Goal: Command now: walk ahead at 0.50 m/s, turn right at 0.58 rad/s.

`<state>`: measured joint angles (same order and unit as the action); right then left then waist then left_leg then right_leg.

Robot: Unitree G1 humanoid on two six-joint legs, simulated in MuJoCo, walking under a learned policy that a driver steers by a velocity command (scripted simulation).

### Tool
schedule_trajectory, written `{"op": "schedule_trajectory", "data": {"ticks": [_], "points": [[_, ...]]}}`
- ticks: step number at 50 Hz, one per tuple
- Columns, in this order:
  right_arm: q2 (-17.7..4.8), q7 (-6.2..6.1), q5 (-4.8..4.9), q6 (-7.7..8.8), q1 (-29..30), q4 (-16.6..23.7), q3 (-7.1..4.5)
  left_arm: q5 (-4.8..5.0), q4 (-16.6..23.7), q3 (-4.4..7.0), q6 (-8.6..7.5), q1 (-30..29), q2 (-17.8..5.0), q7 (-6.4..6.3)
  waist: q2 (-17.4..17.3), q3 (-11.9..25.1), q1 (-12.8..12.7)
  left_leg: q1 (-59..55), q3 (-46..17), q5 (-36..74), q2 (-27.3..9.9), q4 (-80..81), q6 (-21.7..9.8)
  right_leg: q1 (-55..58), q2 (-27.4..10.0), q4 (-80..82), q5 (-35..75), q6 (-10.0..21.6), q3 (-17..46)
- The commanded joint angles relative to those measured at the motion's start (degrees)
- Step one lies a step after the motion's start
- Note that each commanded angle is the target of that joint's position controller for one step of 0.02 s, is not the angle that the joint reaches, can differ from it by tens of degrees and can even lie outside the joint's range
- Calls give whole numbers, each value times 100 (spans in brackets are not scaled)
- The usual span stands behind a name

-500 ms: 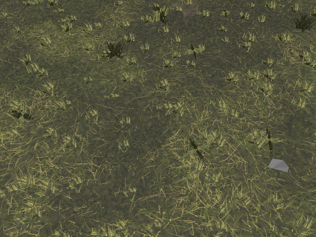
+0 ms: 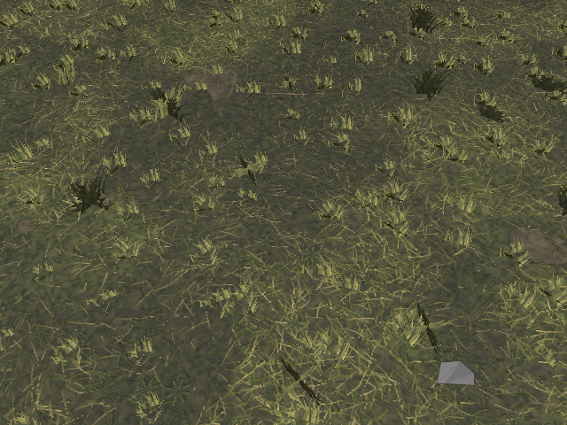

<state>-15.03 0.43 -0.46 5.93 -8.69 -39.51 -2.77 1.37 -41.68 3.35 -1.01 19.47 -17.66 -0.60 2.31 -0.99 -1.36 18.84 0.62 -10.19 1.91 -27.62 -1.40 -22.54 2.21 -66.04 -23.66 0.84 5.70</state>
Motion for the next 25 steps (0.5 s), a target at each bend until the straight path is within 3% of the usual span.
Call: {"op": "schedule_trajectory", "data": {"ticks": [1,3,6,11,15,18,19,20,21,22,23,24,25], "points": [[-578,-26,-26,31,-397,112,-166,23,594,184,-55,-267,-510,45,-904,52,268,-1373,-1650,113,-1599,1519,-792,-1609,-720,-122,498,-77,118],[-658,-18,17,74,-424,7,-201,18,669,149,-6,-365,-329,69,-886,-4,242,-1253,-1221,486,-1602,1724,-903,-1677,-793,86,677,-126,19],[-862,-31,10,75,-480,-146,-269,-15,806,116,3,-677,-246,95,-702,-55,268,-1394,-717,1110,-1687,1860,-992,-1947,-868,686,1262,-216,13],[-1063,-65,50,-18,-626,-349,-295,-12,986,43,-86,-1442,-116,262,-574,-206,532,-1581,230,1533,-1539,1834,-780,-1619,-777,2169,2497,-121,-369],[-1265,-66,158,-135,-893,-534,-354,9,1249,43,-82,-1949,-154,387,-585,-382,623,-2141,524,1963,-1759,1622,-651,-1541,-654,2814,2119,102,-663],[-1516,-119,241,-239,-840,-542,-435,-47,1268,192,-28,-1530,-436,405,-824,11,214,-2404,864,4501,-1778,509,-471,-592,-171,3009,1249,456,-1101],[-1540,-142,265,-280,-763,-520,-439,-48,1093,325,-5,-800,-645,378,-757,403,-229,-2211,1032,4995,-1648,-474,-353,382,73,3318,1398,642,-1212],[-1382,-171,221,-274,-803,-479,-373,-26,818,517,36,218,-990,286,-511,916,-707,-1259,1114,4312,-1437,-1870,-147,2029,92,3543,1709,881,-904],[-649,-110,-80,-190,-1268,-196,-126,25,765,643,46,500,-1676,175,1034,1432,-334,1253,1046,-478,-682,-4012,200,4201,-1455,3551,1710,1698,1705],[-678,-35,-19,19,-1091,-33,-43,12,976,557,-61,547,-1577,215,1020,2452,-402,2345,-282,-2505,20,-5137,274,4862,-2231,4606,573,2447,4275],[-1144,26,229,135,-379,105,-177,-38,899,427,-145,432,-1145,257,401,1775,-624,2879,-622,-1971,-329,-5222,176,4415,-2027,4855,562,2048,3535],[-1084,27,266,202,-164,202,-142,-40,860,376,-194,175,-1003,253,238,1082,-439,2856,-536,-1448,-537,-4792,100,3578,-1792,4896,919,1838,2778],[-1036,-20,137,210,-182,122,-143,-37,897,319,-207,-214,-850,241,-127,687,-164,2521,-522,-1106,-742,-4318,142,2750,-1542,4924,1512,1656,2200]]}}
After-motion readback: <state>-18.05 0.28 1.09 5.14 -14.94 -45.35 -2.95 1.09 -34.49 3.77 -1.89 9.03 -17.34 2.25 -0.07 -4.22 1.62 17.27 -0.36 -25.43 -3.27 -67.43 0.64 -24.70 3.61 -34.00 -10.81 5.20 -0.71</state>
